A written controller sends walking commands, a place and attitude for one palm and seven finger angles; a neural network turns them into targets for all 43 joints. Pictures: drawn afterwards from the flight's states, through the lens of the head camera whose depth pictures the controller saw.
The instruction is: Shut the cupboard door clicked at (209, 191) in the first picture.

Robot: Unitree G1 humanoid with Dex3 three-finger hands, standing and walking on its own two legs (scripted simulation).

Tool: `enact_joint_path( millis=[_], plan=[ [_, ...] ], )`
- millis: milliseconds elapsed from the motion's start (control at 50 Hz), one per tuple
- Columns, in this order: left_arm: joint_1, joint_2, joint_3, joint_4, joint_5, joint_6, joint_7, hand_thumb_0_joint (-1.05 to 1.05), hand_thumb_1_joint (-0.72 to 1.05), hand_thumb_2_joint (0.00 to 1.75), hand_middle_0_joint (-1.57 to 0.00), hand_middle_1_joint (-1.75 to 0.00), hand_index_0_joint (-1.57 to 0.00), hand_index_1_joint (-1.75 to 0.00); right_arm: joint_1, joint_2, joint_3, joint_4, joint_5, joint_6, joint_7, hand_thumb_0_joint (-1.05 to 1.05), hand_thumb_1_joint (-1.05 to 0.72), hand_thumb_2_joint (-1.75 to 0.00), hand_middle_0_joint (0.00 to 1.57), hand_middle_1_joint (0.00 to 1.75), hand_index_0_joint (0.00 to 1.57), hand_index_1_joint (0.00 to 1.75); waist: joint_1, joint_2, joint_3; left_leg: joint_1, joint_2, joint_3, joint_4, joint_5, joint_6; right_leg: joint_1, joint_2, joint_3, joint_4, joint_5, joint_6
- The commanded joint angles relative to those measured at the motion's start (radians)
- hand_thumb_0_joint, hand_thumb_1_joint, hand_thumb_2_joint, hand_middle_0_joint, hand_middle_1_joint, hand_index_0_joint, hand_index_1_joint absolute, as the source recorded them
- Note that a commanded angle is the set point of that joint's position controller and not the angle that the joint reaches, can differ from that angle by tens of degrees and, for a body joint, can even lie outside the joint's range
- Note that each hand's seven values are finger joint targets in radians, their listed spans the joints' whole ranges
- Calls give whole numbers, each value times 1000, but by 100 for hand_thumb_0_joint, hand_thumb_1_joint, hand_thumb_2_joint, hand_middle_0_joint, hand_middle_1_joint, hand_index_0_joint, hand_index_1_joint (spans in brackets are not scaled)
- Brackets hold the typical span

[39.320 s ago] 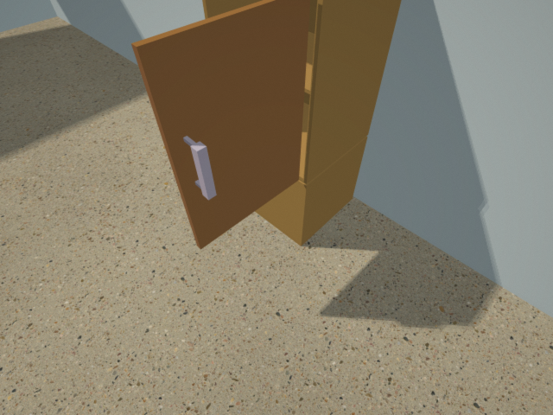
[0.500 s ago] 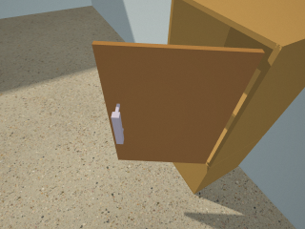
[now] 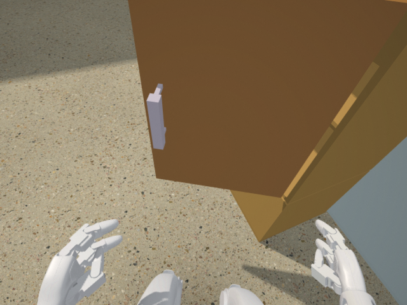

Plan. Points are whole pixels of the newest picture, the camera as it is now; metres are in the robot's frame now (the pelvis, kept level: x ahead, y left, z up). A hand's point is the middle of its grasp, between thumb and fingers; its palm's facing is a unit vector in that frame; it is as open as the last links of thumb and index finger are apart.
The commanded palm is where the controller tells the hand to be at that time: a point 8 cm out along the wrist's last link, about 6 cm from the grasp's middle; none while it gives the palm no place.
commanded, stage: raise the hand and make a fist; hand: left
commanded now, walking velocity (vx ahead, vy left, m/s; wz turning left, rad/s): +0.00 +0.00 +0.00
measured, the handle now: (159, 117) +0.49 +0.15 +0.07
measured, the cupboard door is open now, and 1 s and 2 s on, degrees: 59 59 59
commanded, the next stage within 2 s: bring the fist close to the handle in 1.44 s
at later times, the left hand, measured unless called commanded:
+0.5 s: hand (97, 222) +0.24 +0.20 +0.07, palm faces +0.01 -1.00 -0.05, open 3.6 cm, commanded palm +0.21 +0.25 +0.06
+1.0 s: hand (95, 222) +0.24 +0.21 +0.06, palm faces -0.09 -1.00 -0.02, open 3.1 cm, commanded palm +0.22 +0.27 +0.07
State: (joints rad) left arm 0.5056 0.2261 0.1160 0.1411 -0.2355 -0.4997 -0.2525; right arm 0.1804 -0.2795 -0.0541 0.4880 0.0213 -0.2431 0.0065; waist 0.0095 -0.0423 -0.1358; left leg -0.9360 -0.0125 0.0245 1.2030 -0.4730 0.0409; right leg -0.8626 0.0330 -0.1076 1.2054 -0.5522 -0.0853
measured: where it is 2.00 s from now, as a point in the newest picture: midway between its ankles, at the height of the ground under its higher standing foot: outside the picture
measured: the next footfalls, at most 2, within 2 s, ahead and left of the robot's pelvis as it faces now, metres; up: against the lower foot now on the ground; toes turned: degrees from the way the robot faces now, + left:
none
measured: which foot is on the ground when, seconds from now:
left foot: down 0.00-1.00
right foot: down 0.00-1.00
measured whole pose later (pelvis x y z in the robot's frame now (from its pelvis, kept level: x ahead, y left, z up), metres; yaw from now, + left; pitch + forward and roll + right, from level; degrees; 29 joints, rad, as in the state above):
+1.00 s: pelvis +0.02 +0.03 +0.02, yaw -1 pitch +14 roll -4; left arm 0.40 0.27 0.11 -0.04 -0.27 -0.37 -0.28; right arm 0.25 -0.23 0.04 0.47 0.03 -0.18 -0.04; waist 0.00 0.03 -0.16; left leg -0.92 -0.01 0.02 1.15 -0.48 0.08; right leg -0.82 0.04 -0.10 1.09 -0.52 -0.04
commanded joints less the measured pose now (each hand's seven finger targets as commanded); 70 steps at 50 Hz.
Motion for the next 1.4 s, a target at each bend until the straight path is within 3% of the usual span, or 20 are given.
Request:
enact_joint_path(
  millis=[0,60,100,140,220,260,300,360,440,560,620,700,780,860,940,980,1080,1160,1260,1380],
  plan=[
    [-215,114,18,-599,-74,-210,32,0,90,90,-64,-78,-64,-78,-34,-81,0,-119,1,-79,-32,0,-90,-90,20,30,20,30,-48,194,-210,138,4,-95,-126,11,1,3,-17,224,-279,-45,36],
    [-226,56,-69,-449,-78,-196,-51,0,90,90,-69,-84,-69,-84,-6,-101,13,-65,6,-96,-55,0,-90,-90,20,30,20,30,-115,74,-123,39,13,-106,-26,42,9,-43,-19,237,-280,8,70],
    [-164,65,-65,-304,-68,-114,-109,0,90,90,-73,-88,-73,-88,15,-105,3,-58,19,-89,-68,0,-90,-90,20,30,20,30,-108,-8,-101,-17,22,-100,-20,38,10,-24,-30,243,-299,14,85],
    [-95,97,-21,-226,-64,1,-153,0,90,90,-77,-92,-77,-92,16,-107,-5,-80,35,-70,-75,0,-90,-90,20,30,20,30,-66,-64,-154,-28,20,-90,-37,78,13,58,-44,253,-314,61,101],
    [-27,201,173,-350,-102,167,-136,0,90,90,-84,-100,-84,-100,-27,-75,-9,-148,41,-15,-71,0,-90,-90,20,30,20,30,53,-27,-362,42,1,-80,-92,225,2,302,-71,263,-275,322,123],
    [12,210,249,-429,-116,162,-62,0,90,90,-88,-104,-88,-104,-34,-43,-8,-150,29,4,-66,0,-90,-90,20,30,20,30,91,14,-405,91,3,-87,-114,306,-7,360,-57,228,-228,509,121],
    [33,151,227,-482,-123,108,-5,0,90,90,-92,-108,-92,-108,-18,-20,-8,-138,21,6,-59,0,-90,-90,20,30,20,30,82,22,-376,139,7,-83,-143,358,-15,337,-42,175,-201,609,99],
    [12,74,117,-463,-91,17,17,0,90,90,-97,-114,-97,-114,1,-30,-8,-105,11,1,-52,0,-90,-90,20,30,20,30,29,43,-272,161,11,-88,-142,374,-14,192,-22,130,-176,553,84],
    [-28,32,-11,-316,-57,-19,-54,0,90,90,-104,-122,-104,-122,21,-76,-13,-94,12,-3,-51,0,-90,-90,20,30,20,30,-52,0,-147,96,18,-105,-126,217,-14,16,-14,113,-194,298,76],
    [-98,201,126,-484,-84,-10,-70,0,90,90,-115,-134,-115,-134,22,-101,-17,-141,19,-13,-69,0,-90,-90,20,30,20,30,23,115,-344,205,20,-115,-172,240,-15,91,1,100,-186,243,41],
    [-49,168,141,-568,-98,-15,-5,0,90,90,-121,-140,-121,-140,21,-76,-10,-149,20,-2,-61,0,-90,-90,20,30,20,30,50,186,-374,333,29,-138,-230,335,-43,89,9,61,-177,281,35],
    [-30,88,69,-435,-71,32,33,0,90,90,-128,-148,-128,-148,15,-79,-4,-142,19,32,-51,0,-90,-90,20,30,20,30,1,119,-215,262,36,-148,-258,213,-38,39,16,41,-212,214,45],
    [-108,67,-16,-276,-37,108,-27,0,90,90,-130,-150,-130,-150,19,-113,9,-160,30,44,-55,0,-90,-90,20,30,20,30,-46,32,-65,150,34,-159,-287,-9,-21,-2,11,51,-269,81,49],
    [-214,181,78,-379,-54,94,-45,0,90,90,-130,-150,-130,-150,28,-119,16,-178,23,28,-67,0,-90,-90,20,30,20,30,-14,95,-177,205,26,-159,-285,26,-19,63,10,69,-268,103,38],
    [-213,201,138,-503,-88,7,-4,0,90,90,-130,-150,-130,-150,26,-91,27,-169,15,8,-58,0,-90,-90,20,30,20,30,20,182,-272,312,29,-164,-297,138,-41,92,13,61,-246,169,28],
    [-192,176,122,-467,-83,-4,13,0,90,90,-130,-150,-130,-150,23,-90,29,-154,12,8,-52,0,-90,-90,20,30,20,30,12,195,-239,305,31,-164,-296,142,-43,75,14,55,-241,174,28],
    [-137,90,19,-236,-59,92,-41,0,90,90,-130,-150,-130,-150,32,-114,23,-148,26,25,-43,0,-90,-90,20,30,20,30,-28,70,-102,183,29,-156,-303,26,-25,52,11,59,-285,111,43],
    [-188,160,70,-299,-80,128,-77,0,90,90,-130,-150,-130,-150,33,-123,18,-172,31,20,-55,0,-90,-90,20,30,20,30,-7,60,-171,183,17,-131,-278,79,-13,131,2,92,-309,121,41],
    [-234,229,164,-478,-96,5,-1,0,90,90,-130,-150,-130,-150,32,-97,20,-150,12,-1,-54,0,-90,-90,20,30,20,30,20,146,-258,257,20,-131,-260,204,-27,136,12,81,-248,225,29],
    [-140,109,46,-281,-62,31,-19,0,90,90,-130,-150,-130,-150,31,-107,15,-133,21,18,-36,0,-90,-90,20,30,20,30,-17,104,-154,190,24,-128,-262,100,-22,62,9,75,-259,152,42]
  ],
)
